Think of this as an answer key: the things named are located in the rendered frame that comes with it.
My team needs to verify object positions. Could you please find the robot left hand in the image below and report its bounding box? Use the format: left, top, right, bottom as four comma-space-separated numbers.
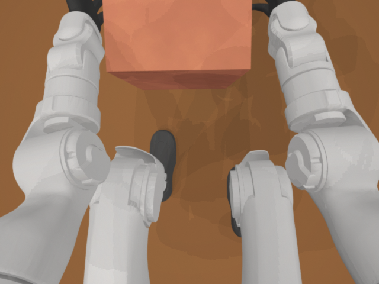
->
66, 0, 104, 32

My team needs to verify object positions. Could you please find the robot right forearm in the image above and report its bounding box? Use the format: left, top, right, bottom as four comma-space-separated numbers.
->
268, 1, 379, 144

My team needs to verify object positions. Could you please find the robot left foot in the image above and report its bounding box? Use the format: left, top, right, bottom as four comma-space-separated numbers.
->
150, 130, 176, 202

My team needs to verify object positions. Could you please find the robot right hand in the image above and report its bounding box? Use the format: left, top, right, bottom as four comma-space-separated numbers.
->
252, 0, 296, 18

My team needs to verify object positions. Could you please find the right robot upper arm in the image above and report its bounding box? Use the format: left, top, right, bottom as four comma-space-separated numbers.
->
285, 125, 379, 284

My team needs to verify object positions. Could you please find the left robot upper arm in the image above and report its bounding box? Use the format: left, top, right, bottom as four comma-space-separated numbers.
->
0, 127, 111, 284

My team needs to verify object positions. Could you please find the left robot shin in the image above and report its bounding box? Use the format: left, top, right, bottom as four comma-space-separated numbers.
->
89, 146, 167, 207

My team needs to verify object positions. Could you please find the robot left forearm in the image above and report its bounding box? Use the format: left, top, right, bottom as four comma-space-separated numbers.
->
12, 11, 105, 172

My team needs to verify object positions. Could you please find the carton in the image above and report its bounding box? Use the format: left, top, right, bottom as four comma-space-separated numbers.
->
102, 0, 252, 90

